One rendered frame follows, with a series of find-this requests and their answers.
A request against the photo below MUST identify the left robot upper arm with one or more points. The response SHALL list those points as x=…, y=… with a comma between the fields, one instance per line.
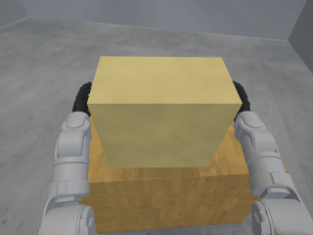
x=72, y=220

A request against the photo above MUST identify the right robot forearm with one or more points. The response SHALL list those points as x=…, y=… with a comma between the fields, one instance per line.
x=268, y=177

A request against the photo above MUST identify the carton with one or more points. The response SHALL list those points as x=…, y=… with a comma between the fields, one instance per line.
x=162, y=111

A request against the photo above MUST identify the right robot upper arm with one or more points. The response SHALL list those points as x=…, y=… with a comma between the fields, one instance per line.
x=280, y=217

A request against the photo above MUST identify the left robot forearm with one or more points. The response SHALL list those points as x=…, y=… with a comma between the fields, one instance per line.
x=70, y=164

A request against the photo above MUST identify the left robot hand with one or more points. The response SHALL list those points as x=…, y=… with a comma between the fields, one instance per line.
x=81, y=99

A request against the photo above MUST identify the right robot hand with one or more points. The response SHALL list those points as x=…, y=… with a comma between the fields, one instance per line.
x=245, y=107

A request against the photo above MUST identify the pedestal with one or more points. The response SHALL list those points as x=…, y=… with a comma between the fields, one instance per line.
x=126, y=199

